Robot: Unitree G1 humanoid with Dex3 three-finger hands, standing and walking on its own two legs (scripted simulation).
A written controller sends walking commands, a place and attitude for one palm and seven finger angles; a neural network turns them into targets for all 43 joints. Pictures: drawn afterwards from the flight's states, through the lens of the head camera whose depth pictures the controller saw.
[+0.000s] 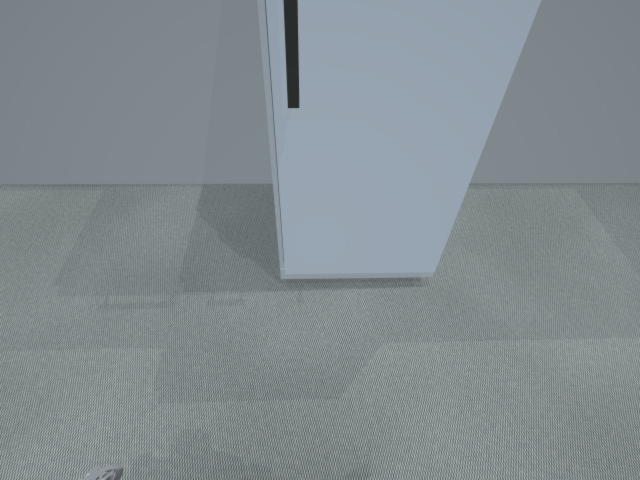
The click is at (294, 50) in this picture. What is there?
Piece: fridge door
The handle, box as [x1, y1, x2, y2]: [284, 0, 298, 107]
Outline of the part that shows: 284,0 288,107 298,107 297,0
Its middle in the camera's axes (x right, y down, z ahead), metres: -0.06 -0.47 +0.75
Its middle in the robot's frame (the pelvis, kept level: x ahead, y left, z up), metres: +0.90 +0.11 +0.24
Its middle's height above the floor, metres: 1.01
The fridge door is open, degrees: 0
